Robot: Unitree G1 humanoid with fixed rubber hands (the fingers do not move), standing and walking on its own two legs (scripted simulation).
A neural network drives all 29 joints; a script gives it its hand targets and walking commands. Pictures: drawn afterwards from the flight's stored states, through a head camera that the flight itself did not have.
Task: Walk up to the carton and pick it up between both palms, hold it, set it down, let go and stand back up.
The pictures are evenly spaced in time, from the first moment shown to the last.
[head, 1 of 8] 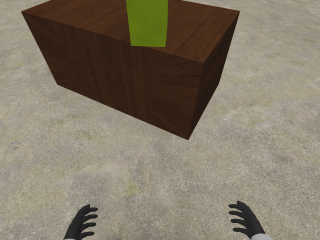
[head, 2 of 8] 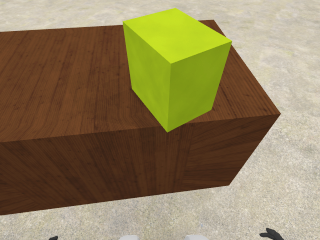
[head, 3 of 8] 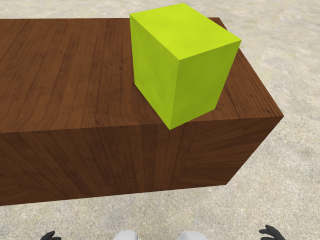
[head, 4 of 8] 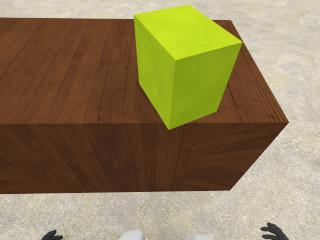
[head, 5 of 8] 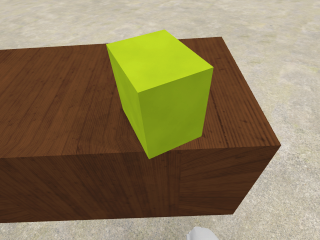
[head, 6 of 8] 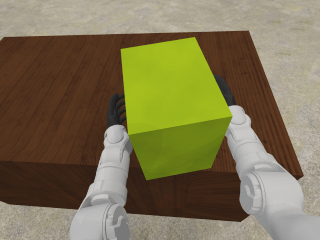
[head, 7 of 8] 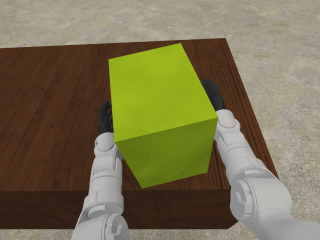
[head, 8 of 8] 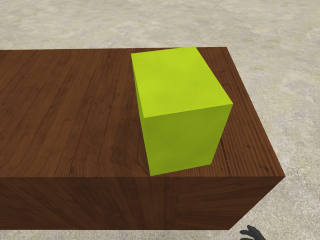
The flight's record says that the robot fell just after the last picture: no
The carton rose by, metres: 0.21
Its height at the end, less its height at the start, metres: +0.00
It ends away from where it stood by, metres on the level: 0.05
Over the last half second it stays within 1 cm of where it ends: yes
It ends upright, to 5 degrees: yes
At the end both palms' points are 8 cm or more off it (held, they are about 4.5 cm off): yes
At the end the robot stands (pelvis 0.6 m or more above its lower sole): yes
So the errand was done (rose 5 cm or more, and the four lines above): yes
